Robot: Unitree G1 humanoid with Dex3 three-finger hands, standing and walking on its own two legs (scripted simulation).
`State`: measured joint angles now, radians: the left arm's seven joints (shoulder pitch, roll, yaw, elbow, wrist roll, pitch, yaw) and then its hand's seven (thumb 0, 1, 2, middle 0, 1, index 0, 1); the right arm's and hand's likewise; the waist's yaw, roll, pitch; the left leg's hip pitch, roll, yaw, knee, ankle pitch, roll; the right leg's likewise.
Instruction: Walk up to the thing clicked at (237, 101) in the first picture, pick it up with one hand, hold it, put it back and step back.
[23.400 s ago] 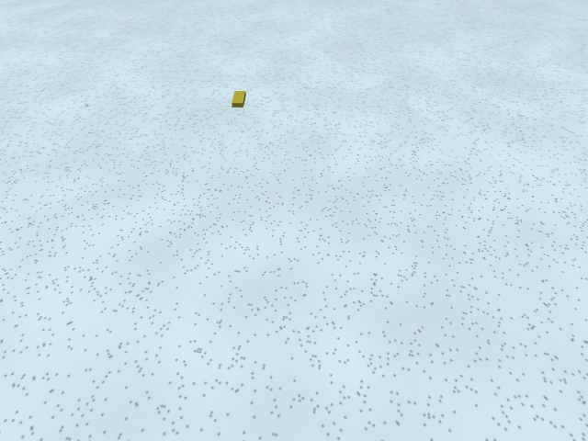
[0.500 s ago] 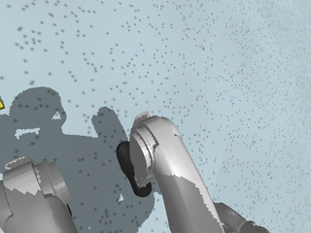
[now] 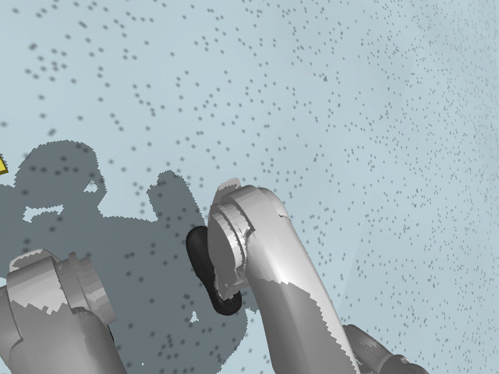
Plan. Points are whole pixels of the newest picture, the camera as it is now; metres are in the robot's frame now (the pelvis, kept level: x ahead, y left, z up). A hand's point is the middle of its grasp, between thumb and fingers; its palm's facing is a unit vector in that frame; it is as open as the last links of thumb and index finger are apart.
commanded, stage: close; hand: left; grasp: from above
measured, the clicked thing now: out of the picture +0.46 +0.28 -0.30
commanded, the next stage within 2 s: settle in 0.50 s
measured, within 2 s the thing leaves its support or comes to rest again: leaves its support in 1.00 s
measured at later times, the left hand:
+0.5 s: hand out of the picture +0.45 +0.28 -0.27, palm faces -0.43 -0.13 -0.89, open 10.2 cm
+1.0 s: hand out of the picture +0.45 +0.29 -0.26, palm faces -0.43 -0.16 -0.89, open 10.1 cm
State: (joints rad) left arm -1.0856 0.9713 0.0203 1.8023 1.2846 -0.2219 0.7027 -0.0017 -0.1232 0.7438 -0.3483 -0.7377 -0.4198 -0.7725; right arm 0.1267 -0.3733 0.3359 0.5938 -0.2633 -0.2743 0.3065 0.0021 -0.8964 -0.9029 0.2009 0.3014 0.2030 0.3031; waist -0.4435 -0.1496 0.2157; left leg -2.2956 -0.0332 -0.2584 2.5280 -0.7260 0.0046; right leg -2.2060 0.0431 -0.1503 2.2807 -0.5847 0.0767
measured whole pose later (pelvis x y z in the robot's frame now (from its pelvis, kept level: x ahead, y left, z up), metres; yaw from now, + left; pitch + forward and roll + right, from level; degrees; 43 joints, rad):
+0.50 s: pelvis +0.00 +0.00 +0.00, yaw +0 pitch +27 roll -16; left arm -1.10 0.98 0.03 1.79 1.28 -0.20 0.70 0.01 0.07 0.50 -0.57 -0.54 -0.59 -0.54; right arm 0.14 -0.38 0.33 0.58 -0.26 -0.26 0.30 0.00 -0.90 -0.90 0.20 0.30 0.20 0.30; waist -0.45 -0.15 0.22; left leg -2.29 -0.03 -0.25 2.52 -0.72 0.01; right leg -2.21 0.04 -0.15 2.27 -0.58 0.08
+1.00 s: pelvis +0.00 +0.00 +0.00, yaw +0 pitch +30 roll -16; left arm -1.00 0.91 0.13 1.63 1.28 -0.18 0.61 0.03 0.06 0.37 -0.78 -0.37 -0.72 -0.39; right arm 0.19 -0.36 0.27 0.59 -0.24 -0.22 0.28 0.00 -0.91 -0.91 0.20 0.30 0.20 0.30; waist -0.41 -0.11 0.16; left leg -2.32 -0.03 -0.24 2.50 -0.73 0.01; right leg -2.23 0.03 -0.14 2.27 -0.59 0.05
